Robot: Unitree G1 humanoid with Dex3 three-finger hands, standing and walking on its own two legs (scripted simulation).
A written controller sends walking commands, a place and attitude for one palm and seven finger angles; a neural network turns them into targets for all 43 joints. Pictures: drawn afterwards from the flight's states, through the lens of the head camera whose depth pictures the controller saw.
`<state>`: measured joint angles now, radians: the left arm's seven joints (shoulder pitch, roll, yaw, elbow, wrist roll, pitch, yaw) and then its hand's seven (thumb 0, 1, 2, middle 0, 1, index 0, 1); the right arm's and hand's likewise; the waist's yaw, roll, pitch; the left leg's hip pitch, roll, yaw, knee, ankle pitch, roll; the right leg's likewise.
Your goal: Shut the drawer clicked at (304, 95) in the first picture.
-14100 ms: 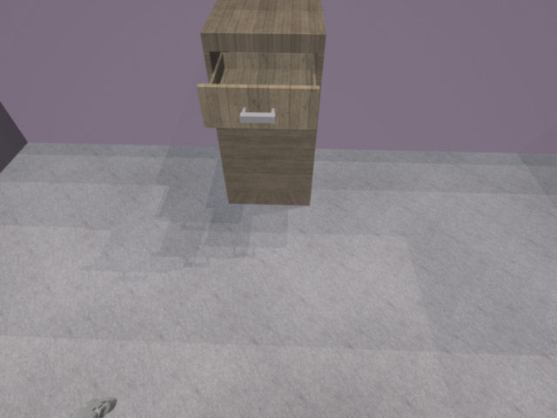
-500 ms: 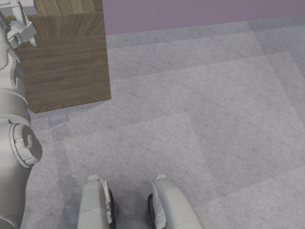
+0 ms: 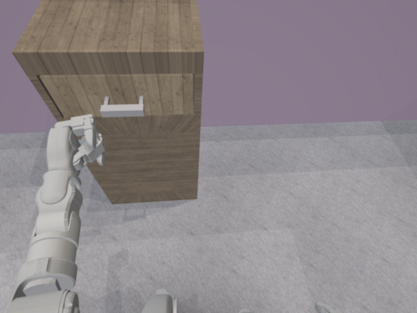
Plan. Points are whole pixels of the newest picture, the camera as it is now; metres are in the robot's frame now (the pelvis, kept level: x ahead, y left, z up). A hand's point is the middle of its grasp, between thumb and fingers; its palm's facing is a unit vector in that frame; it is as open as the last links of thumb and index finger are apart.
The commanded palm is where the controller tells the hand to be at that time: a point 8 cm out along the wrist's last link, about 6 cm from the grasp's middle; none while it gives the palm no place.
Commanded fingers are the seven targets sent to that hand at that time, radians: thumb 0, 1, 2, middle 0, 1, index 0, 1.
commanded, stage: draw the hand back to the body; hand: left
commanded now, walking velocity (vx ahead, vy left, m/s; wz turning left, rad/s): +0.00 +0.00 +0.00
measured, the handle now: (123, 105) +0.60 +0.23 -0.02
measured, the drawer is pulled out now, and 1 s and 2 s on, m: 0.00 0.00 0.00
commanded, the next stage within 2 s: step back with the hand held close in 0.98 s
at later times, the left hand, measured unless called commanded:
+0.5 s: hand (35, 201) +0.25 +0.23 +0.16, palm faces +0.31 -0.91 -0.28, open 3.2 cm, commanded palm +0.20 +0.27 +0.18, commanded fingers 0.00 0.90 0.90 -1.40 -1.60 -1.40 -1.60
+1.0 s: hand out of the picture +0.17 +0.24 +0.21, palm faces +0.43 -0.82 -0.38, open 3.2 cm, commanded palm +0.13 +0.27 +0.24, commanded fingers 0.00 0.90 0.90 -1.40 -1.60 -1.40 -1.60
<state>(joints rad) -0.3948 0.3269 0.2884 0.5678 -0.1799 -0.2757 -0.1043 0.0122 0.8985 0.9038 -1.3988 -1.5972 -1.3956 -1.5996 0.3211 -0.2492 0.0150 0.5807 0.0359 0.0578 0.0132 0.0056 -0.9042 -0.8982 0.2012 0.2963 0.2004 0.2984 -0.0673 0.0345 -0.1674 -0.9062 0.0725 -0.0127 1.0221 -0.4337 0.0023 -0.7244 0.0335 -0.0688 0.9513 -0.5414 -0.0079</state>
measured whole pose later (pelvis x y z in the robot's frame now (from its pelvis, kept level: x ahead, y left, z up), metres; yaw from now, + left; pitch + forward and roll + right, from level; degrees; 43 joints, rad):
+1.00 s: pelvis +0.00 -0.01 +0.07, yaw +1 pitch -4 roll +0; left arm 0.52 0.31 0.29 -0.43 -0.08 -0.09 0.09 0.01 0.89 0.90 -1.40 -1.60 -1.40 -1.60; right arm 0.17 -0.23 0.03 0.60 0.01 -0.06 -0.09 0.01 -0.90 -0.90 0.20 0.30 0.20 0.30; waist 0.08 0.07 0.03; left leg -0.16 0.03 0.03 0.43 -0.20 0.00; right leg 0.01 0.00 -0.05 0.36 -0.29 -0.01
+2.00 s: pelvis -0.13 +0.03 +0.05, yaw +3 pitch -2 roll -5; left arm 0.62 0.40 0.37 -0.61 -0.04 -0.27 0.16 0.01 0.89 0.90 -1.41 -1.60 -1.40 -1.60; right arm 0.20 -0.23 0.00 0.58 -0.01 -0.03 -0.10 0.01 -0.90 -0.90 0.20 0.30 0.20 0.30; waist 0.00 0.06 0.07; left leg -0.48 0.03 -0.02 0.58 -0.13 0.05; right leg -0.30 0.03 -0.04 0.52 -0.24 0.03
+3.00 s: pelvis -0.35 +0.06 +0.06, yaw +3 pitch -1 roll +1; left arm 0.56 0.37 0.36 -0.56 0.00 -0.20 0.16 0.01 0.89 0.90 -1.41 -1.60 -1.40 -1.60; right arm 0.29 -0.18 -0.01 0.67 -0.01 -0.15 -0.08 0.01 -0.90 -0.90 0.20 0.30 0.20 0.30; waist -0.05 -0.07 0.00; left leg -0.27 0.04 0.07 0.56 -0.27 0.01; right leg -0.44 -0.01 -0.04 0.97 -0.44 -0.02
